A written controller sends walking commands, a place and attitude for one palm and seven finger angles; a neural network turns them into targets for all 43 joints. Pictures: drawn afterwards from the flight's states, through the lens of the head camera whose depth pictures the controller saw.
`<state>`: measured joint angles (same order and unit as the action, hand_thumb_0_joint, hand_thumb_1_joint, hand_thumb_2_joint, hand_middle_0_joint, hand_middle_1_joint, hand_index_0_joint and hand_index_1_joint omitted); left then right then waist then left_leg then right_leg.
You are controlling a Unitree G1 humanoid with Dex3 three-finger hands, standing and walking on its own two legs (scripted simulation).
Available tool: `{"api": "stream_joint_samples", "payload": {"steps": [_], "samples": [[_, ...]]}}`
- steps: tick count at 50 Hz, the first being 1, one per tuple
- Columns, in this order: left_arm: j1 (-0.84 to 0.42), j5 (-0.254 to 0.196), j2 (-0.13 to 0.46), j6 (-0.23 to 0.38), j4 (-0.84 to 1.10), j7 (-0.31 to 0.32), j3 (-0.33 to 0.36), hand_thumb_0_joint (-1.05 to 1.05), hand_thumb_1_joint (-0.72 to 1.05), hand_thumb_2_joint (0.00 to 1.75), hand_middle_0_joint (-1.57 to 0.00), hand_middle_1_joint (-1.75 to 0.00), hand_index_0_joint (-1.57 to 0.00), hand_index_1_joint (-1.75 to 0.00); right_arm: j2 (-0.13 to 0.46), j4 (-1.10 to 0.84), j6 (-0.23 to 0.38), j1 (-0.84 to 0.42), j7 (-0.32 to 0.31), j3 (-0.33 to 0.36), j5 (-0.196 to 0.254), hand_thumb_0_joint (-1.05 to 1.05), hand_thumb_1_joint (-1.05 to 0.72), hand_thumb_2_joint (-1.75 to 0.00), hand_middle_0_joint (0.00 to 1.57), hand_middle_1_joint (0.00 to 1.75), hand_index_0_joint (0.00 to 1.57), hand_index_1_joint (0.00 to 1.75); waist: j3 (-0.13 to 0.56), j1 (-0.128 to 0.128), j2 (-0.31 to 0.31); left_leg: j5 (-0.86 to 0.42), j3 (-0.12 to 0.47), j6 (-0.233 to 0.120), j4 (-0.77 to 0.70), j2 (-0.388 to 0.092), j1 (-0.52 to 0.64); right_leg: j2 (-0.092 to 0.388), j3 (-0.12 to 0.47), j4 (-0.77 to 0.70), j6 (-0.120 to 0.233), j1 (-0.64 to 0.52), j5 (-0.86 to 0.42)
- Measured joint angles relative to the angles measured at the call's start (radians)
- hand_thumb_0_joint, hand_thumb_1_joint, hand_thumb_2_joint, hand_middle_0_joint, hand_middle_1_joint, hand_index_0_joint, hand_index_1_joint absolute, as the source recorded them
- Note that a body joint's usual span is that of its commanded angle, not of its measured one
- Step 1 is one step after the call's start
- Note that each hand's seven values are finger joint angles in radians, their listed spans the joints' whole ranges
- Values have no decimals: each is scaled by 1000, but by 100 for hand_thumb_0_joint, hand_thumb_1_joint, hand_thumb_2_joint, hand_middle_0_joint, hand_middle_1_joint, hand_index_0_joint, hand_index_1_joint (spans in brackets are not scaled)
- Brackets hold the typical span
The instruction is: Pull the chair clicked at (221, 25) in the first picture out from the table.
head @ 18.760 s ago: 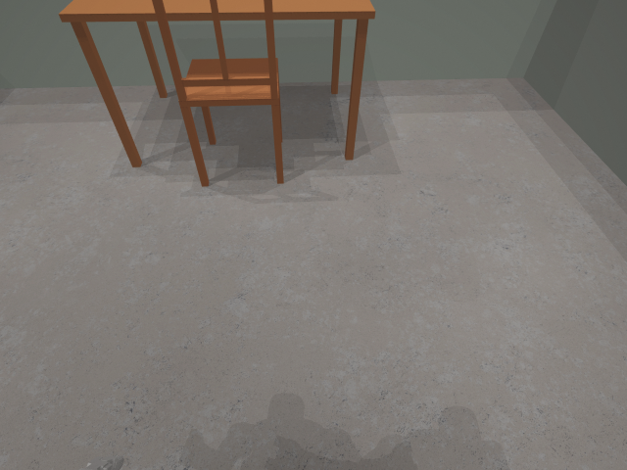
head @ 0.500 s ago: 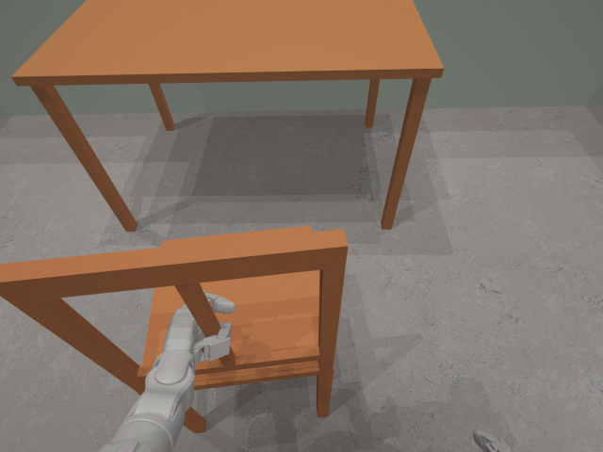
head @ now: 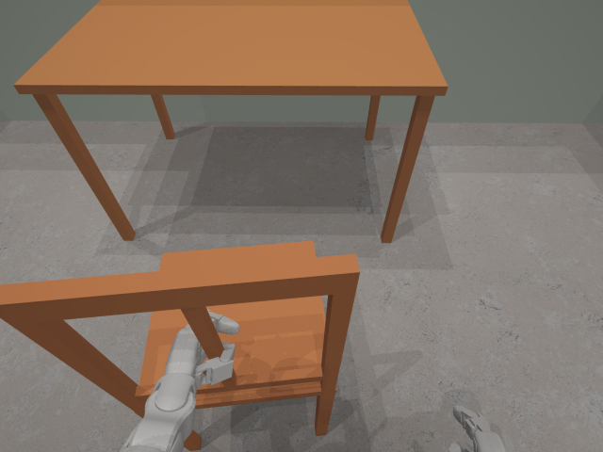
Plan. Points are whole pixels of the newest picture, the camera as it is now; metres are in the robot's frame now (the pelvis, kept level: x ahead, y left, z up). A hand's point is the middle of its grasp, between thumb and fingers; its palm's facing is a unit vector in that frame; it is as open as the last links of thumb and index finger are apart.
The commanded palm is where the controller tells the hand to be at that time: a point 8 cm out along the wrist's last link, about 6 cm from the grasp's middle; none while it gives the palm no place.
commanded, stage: open the thumb and straighten the fingers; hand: left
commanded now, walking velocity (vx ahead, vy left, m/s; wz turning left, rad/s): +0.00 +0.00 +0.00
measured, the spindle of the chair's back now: (214, 348) +0.28 +0.15 -0.07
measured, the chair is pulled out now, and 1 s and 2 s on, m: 0.58 0.58 0.58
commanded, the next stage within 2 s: draw the fingers out of the gap in 0.84 s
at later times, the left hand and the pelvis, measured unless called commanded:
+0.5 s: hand (220, 358) +0.26 +0.14 -0.07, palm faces +0.03 -0.99 -0.16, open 12.2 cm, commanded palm +0.24 +0.19 -0.05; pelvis +0.00 +0.00 -0.03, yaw +3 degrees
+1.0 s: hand (219, 377) +0.23 +0.14 -0.08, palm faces +0.03 -0.99 -0.17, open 17.4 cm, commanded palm +0.20 +0.19 -0.06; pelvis +0.01 -0.01 -0.05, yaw +5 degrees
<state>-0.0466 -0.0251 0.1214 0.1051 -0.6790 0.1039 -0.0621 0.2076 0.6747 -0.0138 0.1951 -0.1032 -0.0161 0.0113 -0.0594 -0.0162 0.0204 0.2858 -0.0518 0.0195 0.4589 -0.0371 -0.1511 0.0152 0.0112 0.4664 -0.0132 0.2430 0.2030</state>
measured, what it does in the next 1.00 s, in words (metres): stands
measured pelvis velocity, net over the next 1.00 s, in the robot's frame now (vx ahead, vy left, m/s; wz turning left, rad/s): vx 0.01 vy -0.01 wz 0.08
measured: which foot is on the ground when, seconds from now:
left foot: down 0.00-1.00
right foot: down 0.00-1.00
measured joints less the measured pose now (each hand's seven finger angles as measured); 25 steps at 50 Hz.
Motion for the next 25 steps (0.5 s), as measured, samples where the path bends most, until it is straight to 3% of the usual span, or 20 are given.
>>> {"api": "stream_joint_samples", "payload": {"steps": [6,9,12,19,25], "samples": [[9,-4,1,-3,10,1,4,7,67,77,-25,-125,-49,-145,8,4,-10,10,-1,5,1,1,-90,-90,20,30,21,30,-2,-7,0,-1,0,0,-4,1,3,1,0,1,0,-1,1],[26,-32,10,-12,38,-4,11,6,66,77,-26,-127,-49,-145,15,1,-2,25,31,4,34,1,-90,-90,20,30,20,29,42,-35,-14,6,20,0,34,11,-66,15,-19,47,0,63,22],[45,-33,27,-29,110,-24,15,5,59,74,-30,-131,-49,-145,27,-10,23,39,58,13,38,1,-90,-90,20,30,21,30,69,-40,-23,30,31,1,97,14,-143,19,-27,109,3,135,49],[65,-33,39,-100,233,-44,19,2,12,51,-38,-135,-49,-143,57,-41,61,43,72,28,32,1,-91,-90,20,30,20,29,106,-41,-5,86,39,0,227,15,-280,23,-31,227,3,266,99],[102,-41,40,-172,320,-51,28,1,-28,32,-38,-119,-42,-122,56,-68,78,42,59,25,25,1,-91,-90,20,30,20,29,132,-35,15,119,45,0,292,19,-342,28,-34,295,2,327,135]]}}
